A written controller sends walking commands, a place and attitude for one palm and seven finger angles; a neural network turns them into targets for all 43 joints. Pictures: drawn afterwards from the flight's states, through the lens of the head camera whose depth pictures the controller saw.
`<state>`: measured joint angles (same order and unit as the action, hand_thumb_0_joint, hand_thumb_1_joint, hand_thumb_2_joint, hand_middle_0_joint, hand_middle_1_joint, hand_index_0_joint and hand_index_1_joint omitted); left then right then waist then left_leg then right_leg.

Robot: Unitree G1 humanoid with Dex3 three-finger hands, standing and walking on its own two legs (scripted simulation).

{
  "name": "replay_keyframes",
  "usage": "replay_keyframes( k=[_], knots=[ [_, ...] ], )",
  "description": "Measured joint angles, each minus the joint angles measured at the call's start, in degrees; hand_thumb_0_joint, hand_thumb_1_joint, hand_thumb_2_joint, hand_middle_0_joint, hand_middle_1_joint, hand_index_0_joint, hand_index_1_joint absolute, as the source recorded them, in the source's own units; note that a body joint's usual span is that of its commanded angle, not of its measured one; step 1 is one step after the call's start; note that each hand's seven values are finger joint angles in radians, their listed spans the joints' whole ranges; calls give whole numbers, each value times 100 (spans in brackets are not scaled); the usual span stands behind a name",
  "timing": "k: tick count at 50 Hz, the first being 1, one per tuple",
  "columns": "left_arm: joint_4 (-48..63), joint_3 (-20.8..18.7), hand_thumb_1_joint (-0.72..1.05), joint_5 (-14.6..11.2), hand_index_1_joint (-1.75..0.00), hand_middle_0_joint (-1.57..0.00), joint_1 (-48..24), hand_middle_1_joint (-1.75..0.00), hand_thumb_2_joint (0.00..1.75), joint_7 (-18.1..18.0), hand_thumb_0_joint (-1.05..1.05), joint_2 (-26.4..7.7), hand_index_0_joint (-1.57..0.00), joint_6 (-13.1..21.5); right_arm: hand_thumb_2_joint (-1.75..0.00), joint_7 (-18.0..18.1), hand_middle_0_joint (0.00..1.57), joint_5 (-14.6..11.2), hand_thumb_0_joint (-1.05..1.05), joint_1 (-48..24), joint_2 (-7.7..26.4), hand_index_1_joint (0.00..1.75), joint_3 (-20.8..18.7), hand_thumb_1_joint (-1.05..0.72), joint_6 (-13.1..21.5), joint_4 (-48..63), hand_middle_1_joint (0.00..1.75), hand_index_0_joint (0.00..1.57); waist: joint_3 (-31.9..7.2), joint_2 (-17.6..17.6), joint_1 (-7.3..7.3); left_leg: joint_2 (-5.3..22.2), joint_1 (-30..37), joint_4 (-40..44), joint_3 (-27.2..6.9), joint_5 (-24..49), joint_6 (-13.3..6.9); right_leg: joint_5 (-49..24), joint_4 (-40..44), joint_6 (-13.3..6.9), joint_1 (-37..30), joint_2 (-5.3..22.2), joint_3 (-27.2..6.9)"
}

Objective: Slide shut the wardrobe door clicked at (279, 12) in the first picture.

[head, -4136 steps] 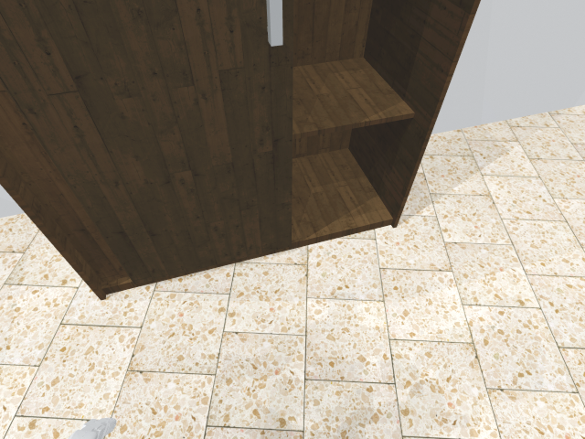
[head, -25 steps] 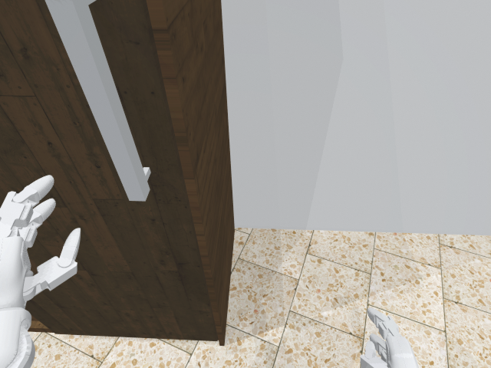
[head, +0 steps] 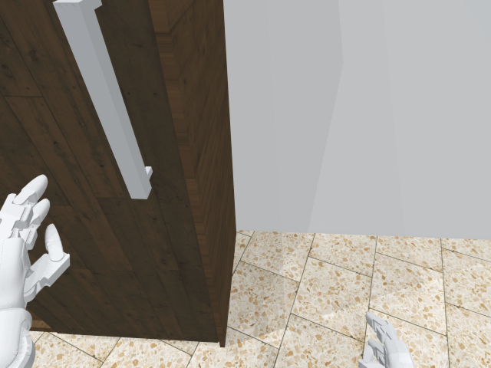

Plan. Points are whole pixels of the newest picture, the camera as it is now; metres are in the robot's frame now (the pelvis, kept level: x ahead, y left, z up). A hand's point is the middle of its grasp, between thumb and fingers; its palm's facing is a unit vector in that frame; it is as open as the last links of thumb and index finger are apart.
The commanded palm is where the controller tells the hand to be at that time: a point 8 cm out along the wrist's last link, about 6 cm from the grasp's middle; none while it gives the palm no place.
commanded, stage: step back with the hand held close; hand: left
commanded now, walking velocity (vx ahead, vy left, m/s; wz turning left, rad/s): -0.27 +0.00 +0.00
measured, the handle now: (121, 111) +0.36 +0.23 +0.27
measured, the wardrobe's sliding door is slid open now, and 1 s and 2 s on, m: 0.00 0.00 0.00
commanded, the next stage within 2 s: stop stepping back and stand still in 1.22 s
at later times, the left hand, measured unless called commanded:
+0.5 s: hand (24, 291) +0.14 +0.29 +0.15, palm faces +0.40 -0.78 -0.47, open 7.4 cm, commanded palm +0.08 +0.32 +0.17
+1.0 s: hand out of the picture +0.07 +0.32 +0.17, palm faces +0.49 -0.76 -0.42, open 7.4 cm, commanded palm -0.01 +0.34 +0.17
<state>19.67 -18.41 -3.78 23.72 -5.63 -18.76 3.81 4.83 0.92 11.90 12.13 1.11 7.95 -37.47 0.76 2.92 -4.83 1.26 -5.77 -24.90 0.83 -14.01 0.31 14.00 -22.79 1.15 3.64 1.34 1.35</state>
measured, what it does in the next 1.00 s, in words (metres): walks backwards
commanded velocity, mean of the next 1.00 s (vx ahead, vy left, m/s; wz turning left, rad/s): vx -0.30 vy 0.00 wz -0.01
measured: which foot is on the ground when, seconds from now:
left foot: down 0.00-1.00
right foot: down 0.00-0.88, up 0.90-1.00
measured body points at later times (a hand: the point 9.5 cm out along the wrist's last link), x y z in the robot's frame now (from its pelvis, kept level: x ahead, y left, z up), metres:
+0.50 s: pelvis -0.06 +0.02 -0.01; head -0.05 +0.03 +0.44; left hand +0.11 +0.33 +0.18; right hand +0.11 -0.22 -0.08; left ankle +0.00 +0.12 -0.74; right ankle -0.01 -0.13 -0.74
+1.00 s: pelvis -0.13 +0.04 -0.02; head -0.12 +0.07 +0.43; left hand +0.03 +0.35 +0.19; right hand +0.03 -0.19 -0.09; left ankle +0.00 +0.12 -0.74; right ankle -0.14 -0.11 -0.70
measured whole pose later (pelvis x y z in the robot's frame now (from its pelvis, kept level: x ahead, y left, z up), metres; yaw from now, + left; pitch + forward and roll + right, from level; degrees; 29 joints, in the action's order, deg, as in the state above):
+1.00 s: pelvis -0.13 +0.04 -0.02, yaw +2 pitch +0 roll -6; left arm 28.2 -27.0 -1.0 25.6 -8.1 -24.1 17.1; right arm 3.7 1.4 13.1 10.4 -0.9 8.3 -35.6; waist 1.6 1.8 0.2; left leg 1.7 -28.8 -34.0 -2.3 -5.4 -3.4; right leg 24.8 -52.5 0.9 23.0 -5.3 -1.0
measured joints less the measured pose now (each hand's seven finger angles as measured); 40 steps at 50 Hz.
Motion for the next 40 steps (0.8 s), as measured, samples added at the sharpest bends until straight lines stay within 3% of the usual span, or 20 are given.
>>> replay_keyframes(
  k=[2,9,18,27,34,40],
  knots=[
    [59,-51,89,-2,-30,-21,-17,-30,90,11,1,-20,-21,16,-90,3,20,-3,1,16,25,30,2,-91,-20,20,30,20,-6,12,17,24,-42,-25,-23,8,4,-34,45,-6,2,-26,22],
    [273,-406,89,59,-30,-20,234,-30,90,-25,1,-158,-21,638,-90,-72,20,7,1,-135,173,30,-94,-91,-379,299,30,20,-71,51,237,56,-632,-128,8,120,-41,-284,150,39,515,-57,-16],
    [480,-379,89,79,-30,-21,642,-30,90,-41,1,-378,-21,706,-90,16,20,-73,1,-109,155,30,-215,-91,-623,548,30,20,59,-105,362,-72,-1025,-205,152,303,-161,-390,-137,156,1040,78,-163],
    [684,-580,89,202,-30,-21,580,-30,90,-171,1,-385,-21,949,-90,20,20,-82,1,40,47,30,-129,-91,-438,570,30,20,114,-210,373,-79,-1542,-705,82,327,-242,-455,-513,188,1464,83,-112],
    [719,-684,89,342,-30,-21,414,-30,90,-204,1,-316,-21,1147,-90,10,20,-52,1,167,-4,30,-106,-91,-177,493,30,20,136,-211,386,-118,-1959,-1222,-75,196,-286,-317,-1011,155,1788,-63,-242],
    [855,-618,89,289,-30,-21,376,-30,90,-284,1,-191,-21,1244,-90,-31,21,-11,1,119,49,30,-107,-90,-73,266,30,20,115,-265,302,-161,-2214,-1537,-93,-279,-178,-416,-1075,164,1964,-58,-293]
  ],
)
